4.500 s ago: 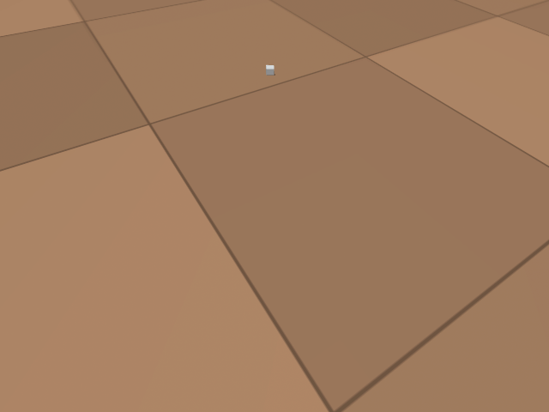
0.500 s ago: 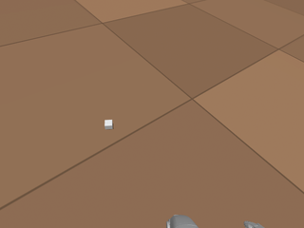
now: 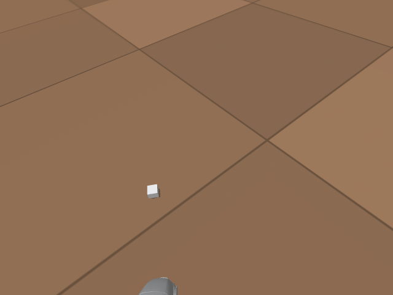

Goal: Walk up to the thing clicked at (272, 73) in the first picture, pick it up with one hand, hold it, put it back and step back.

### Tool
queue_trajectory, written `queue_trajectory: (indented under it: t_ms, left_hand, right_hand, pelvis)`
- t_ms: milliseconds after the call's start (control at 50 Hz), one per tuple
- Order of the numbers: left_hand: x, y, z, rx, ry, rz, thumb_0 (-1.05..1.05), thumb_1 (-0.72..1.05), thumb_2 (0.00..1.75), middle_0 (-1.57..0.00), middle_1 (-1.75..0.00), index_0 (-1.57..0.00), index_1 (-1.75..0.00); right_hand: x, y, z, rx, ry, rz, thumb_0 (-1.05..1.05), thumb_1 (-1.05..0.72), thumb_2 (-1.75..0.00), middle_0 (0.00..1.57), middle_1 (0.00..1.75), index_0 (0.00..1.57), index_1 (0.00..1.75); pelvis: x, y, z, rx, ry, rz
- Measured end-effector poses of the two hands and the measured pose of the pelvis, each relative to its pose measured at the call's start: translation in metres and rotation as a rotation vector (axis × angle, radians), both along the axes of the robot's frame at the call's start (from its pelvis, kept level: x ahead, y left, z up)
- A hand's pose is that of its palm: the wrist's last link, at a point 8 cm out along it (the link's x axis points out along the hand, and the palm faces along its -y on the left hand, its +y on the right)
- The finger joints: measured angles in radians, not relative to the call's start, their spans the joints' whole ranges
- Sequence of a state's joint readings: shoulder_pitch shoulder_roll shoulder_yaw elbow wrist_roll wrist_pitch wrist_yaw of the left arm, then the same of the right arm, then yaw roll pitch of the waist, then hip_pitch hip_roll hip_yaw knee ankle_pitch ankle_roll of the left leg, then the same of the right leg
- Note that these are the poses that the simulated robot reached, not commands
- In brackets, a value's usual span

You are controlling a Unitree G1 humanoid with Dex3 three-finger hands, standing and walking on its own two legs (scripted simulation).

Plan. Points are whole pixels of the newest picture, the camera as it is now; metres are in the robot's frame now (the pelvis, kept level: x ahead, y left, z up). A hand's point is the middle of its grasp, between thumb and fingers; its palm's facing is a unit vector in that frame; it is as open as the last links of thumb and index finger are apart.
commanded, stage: walk up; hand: left
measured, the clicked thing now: (153, 191) +0.76 +0.32 -0.75
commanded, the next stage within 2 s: none
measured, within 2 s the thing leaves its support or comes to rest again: neither
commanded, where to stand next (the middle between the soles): +0.35 +0.07 m, yaw -1 degrees
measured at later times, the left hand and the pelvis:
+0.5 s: hand (68, 266) +0.21 +0.35 -0.16, palm faces -0.07 -0.95 -0.32, open 7.4 cm; pelvis +0.15 +0.08 +0.00, yaw +0 degrees
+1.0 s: hand (89, 215) +0.34 +0.32 -0.13, palm faces -0.06 -0.91 -0.41, open 7.4 cm; pelvis +0.25 +0.05 -0.01, yaw -2 degrees
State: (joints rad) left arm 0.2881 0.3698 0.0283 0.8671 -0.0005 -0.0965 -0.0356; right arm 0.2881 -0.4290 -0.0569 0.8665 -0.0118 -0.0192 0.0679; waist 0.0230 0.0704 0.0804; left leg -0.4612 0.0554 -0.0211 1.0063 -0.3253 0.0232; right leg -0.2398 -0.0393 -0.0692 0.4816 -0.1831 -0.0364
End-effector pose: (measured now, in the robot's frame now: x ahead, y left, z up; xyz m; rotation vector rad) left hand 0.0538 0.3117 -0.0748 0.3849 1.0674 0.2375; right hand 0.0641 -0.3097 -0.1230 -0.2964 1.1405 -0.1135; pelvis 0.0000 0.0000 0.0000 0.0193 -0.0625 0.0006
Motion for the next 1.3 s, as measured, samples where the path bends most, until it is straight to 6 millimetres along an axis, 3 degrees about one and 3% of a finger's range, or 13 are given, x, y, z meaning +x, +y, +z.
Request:
queue_trajectory:
  t_ms: [100, 180, 300, 420, 520, 660, 780, 880, 960, 1120, 1220, 1300]
  left_hand:
    - [0.007, 0.020, -0.005, -0.006, 0.036, 0.024, 0.00, 0.90, 0.90, -0.21, -0.30, -0.20, -0.30]
    - [0.019, 0.043, -0.021, -0.024, 0.058, 0.045, 0.00, 0.90, 0.90, -0.21, -0.30, -0.20, -0.30]
    - [0.059, 0.079, -0.057, -0.050, 0.122, 0.040, 0.00, 0.91, 0.90, -0.21, -0.30, -0.20, -0.30]
    - [0.119, 0.081, -0.055, -0.095, 0.121, -0.020, 0.01, 0.91, 0.90, -0.21, -0.30, -0.20, -0.29]
    - [0.164, 0.078, -0.045, -0.103, 0.102, -0.051, 0.00, 0.91, 0.90, -0.21, -0.30, -0.20, -0.29]
    - [0.231, 0.064, -0.031, -0.062, 0.074, -0.103, 0.00, 0.91, 0.90, -0.21, -0.30, -0.20, -0.29]
    - [0.279, 0.043, -0.025, -0.012, -0.019, -0.111, 0.00, 0.91, 0.90, -0.21, -0.30, -0.20, -0.29]
    - [0.284, 0.036, -0.012, -0.014, -0.031, -0.085, 0.00, 0.91, 0.90, -0.21, -0.30, -0.20, -0.30]
    - [0.279, 0.043, -0.013, -0.010, 0.003, -0.070, 0.00, 0.91, 0.90, -0.21, -0.30, -0.20, -0.30]
    - [0.280, 0.069, -0.053, -0.053, 0.066, -0.008, 0.00, 0.91, 0.90, -0.21, -0.30, -0.20, -0.30]
    - [0.278, 0.068, -0.067, -0.105, 0.111, 0.010, 0.00, 0.91, 0.90, -0.21, -0.30, -0.20, -0.29]
    - [0.266, 0.066, -0.071, -0.116, 0.151, 0.024, 0.00, 0.91, 0.90, -0.21, -0.30, -0.20, -0.29]
  right_hand:
    - [0.032, 0.005, 0.011, -0.028, 0.005, 0.014, 0.01, -0.90, -0.90, 0.20, 0.30, 0.20, 0.30]
    - [0.059, 0.016, 0.019, -0.069, 0.014, 0.025, 0.01, -0.90, -0.90, 0.20, 0.30, 0.20, 0.30]
    - [0.094, 0.043, 0.026, -0.140, -0.038, -0.003, 0.01, -0.90, -0.90, 0.20, 0.30, 0.20, 0.30]
    - [0.099, 0.068, 0.041, -0.135, -0.010, -0.052, 0.01, -0.90, -0.90, 0.20, 0.30, 0.20, 0.30]
    - [0.102, 0.076, 0.038, -0.119, 0.044, -0.080, 0.01, -0.90, -0.90, 0.20, 0.30, 0.20, 0.30]
    - [0.122, 0.067, 0.014, -0.072, 0.076, -0.118, 0.01, -0.90, -0.90, 0.20, 0.30, 0.20, 0.30]
    - [0.162, 0.053, -0.017, -0.032, 0.089, -0.108, 0.01, -0.90, -0.90, 0.20, 0.30, 0.20, 0.30]
    - [0.202, 0.051, -0.011, -0.020, 0.058, -0.069, 0.01, -0.90, -0.90, 0.20, 0.30, 0.20, 0.30]
    - [0.224, 0.048, -0.004, -0.044, 0.037, -0.056, 0.01, -0.90, -0.90, 0.20, 0.30, 0.20, 0.30]
    - [0.239, 0.059, -0.001, -0.131, 0.056, -0.067, 0.01, -0.90, -0.90, 0.20, 0.30, 0.20, 0.30]
    - [0.247, 0.075, 0.010, -0.132, 0.052, -0.054, 0.01, -0.90, -0.90, 0.20, 0.30, 0.20, 0.30]
    - [0.264, 0.080, 0.011, -0.122, 0.031, -0.038, 0.01, -0.90, -0.90, 0.20, 0.30, 0.20, 0.30]
  pelvis:
    - [0.028, 0.012, 0.001, -0.021, 0.005, 0.009]
    - [0.054, 0.029, -0.005, -0.044, 0.014, 0.018]
    - [0.097, 0.062, -0.020, -0.025, 0.021, 0.006]
    - [0.128, 0.075, -0.006, -0.030, 0.017, 0.000]
    - [0.153, 0.079, 0.000, -0.017, 0.013, -0.012]
    - [0.192, 0.070, -0.006, 0.008, 0.016, -0.035]
    - [0.220, 0.051, -0.019, -0.011, 0.000, -0.034]
    - [0.236, 0.048, -0.009, 0.008, 0.000, -0.035]
    - [0.246, 0.052, -0.006, 0.001, 0.004, -0.039]
    - [0.257, 0.072, -0.022, -0.010, -0.001, -0.023]
    - [0.258, 0.077, -0.018, -0.024, 0.011, -0.020]
    - [0.257, 0.076, -0.016, -0.043, 0.010, -0.024]
